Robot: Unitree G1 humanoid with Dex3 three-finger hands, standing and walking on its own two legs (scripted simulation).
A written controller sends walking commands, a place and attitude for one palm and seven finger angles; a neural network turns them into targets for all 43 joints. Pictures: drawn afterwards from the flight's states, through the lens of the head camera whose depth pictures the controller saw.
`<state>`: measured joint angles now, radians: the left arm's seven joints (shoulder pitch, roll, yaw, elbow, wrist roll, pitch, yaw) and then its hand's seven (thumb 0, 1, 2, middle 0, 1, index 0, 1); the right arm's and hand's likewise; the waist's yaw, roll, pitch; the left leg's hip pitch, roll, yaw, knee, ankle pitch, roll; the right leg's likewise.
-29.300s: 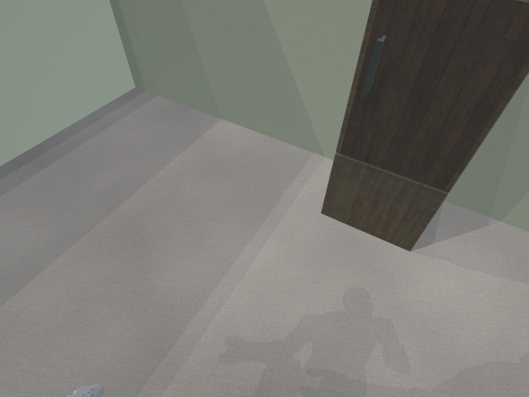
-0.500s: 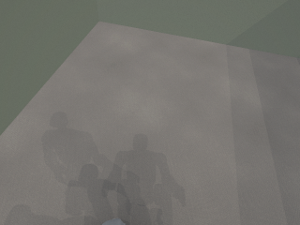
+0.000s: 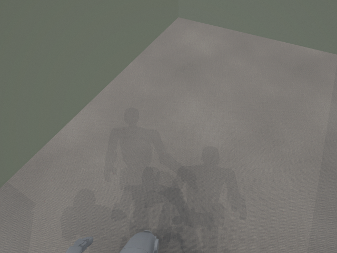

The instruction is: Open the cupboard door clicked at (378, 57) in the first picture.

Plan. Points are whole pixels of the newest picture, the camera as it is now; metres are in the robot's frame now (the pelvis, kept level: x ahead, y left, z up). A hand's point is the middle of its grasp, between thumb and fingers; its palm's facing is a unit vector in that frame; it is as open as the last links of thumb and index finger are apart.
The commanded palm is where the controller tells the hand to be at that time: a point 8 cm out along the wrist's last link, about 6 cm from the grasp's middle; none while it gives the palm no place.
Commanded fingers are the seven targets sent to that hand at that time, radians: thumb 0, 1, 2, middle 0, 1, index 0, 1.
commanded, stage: turn to face it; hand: left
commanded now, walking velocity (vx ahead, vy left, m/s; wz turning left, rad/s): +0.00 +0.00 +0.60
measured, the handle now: out of the picture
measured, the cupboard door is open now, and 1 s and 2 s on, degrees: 44 44 44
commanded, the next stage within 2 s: none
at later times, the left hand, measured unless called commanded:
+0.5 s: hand out of the picture +0.03 +0.23 -0.16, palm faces +0.34 -0.90 -0.27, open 7.4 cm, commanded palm none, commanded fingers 0.00 0.90 0.90 -0.20 -0.30 -0.20 -0.30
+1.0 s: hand out of the picture -0.06 +0.16 -0.18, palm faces +0.63 -0.75 -0.21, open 7.4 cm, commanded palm none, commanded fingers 0.00 0.90 0.90 -0.20 -0.30 -0.20 -0.30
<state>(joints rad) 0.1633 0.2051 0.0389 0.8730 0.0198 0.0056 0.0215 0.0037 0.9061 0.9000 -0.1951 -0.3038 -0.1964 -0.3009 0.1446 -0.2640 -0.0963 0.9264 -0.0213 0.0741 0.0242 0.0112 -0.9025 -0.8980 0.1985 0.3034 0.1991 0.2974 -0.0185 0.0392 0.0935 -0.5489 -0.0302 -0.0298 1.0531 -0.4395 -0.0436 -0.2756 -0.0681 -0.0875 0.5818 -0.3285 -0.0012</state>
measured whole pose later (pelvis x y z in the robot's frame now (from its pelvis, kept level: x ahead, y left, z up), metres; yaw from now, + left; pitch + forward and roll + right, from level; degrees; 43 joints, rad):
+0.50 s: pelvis +0.01 -0.01 +0.00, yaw +19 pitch +1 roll +0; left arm 0.16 0.26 0.07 0.89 0.01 0.05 0.01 0.01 0.91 0.90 -0.19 -0.30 -0.19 -0.30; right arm 0.13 -0.23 -0.05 0.90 -0.03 0.04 0.01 0.01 -0.90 -0.90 0.20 0.30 0.20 0.30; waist 0.01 -0.02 0.10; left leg -0.31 0.00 -0.02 0.54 -0.25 0.00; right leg -0.47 -0.09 -0.02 0.96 -0.44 0.08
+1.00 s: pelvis +0.02 -0.03 -0.01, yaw +39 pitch +1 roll +1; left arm 0.23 0.22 0.05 0.90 0.02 0.02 0.01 0.00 0.91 0.90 -0.20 -0.30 -0.20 -0.30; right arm 0.11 -0.23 -0.07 0.91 -0.02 0.05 0.04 0.01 -0.90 -0.90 0.20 0.30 0.20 0.30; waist 0.00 -0.05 0.10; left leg -0.30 0.01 0.09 0.60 -0.28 -0.01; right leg -0.30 -0.19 -0.25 0.72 -0.42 0.05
